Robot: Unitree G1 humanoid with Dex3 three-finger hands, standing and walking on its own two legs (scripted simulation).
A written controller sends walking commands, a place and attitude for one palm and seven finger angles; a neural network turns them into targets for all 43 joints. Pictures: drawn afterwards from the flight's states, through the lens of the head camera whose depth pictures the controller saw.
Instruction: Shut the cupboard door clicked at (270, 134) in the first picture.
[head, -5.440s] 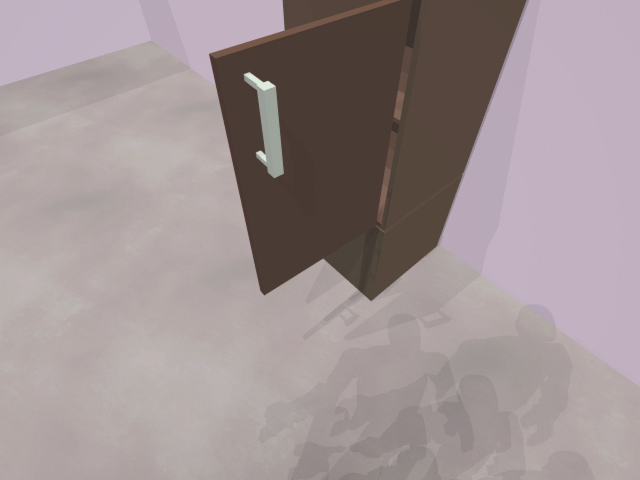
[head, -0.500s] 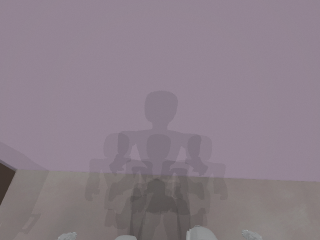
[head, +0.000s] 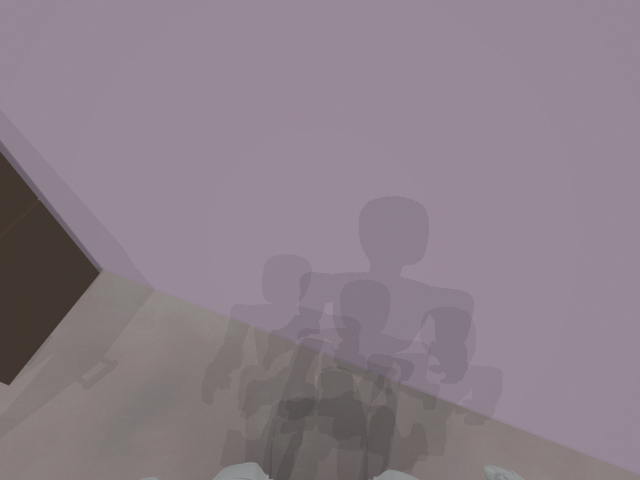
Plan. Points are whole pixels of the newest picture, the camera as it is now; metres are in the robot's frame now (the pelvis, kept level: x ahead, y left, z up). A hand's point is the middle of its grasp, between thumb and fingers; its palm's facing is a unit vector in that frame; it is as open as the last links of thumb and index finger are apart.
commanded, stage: turn to face it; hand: left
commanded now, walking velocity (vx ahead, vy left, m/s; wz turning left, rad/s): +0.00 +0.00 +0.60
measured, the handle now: out of the picture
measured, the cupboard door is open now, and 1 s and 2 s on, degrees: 86 86 86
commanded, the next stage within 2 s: take the last steps up to it in 1.80 s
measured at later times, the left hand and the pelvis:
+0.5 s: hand out of the picture +0.04 +0.17 -0.14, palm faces +0.29 -0.92 -0.25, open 7.4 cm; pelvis +0.02 -0.04 +0.02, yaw +18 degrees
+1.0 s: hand out of the picture +0.01 +0.20 -0.14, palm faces +0.57 -0.77 -0.30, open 7.4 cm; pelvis +0.04 -0.04 +0.01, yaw +36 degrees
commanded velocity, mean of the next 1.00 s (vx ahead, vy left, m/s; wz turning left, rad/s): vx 0.00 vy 0.00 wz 0.60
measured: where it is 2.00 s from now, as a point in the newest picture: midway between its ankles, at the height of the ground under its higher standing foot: outside the picture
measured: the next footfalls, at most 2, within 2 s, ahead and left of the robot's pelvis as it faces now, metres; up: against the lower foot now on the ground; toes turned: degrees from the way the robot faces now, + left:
right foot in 0.30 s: +0.06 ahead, -0.16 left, +0.00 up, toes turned +7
left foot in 0.62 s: +0.02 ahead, +0.10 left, +0.00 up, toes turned +28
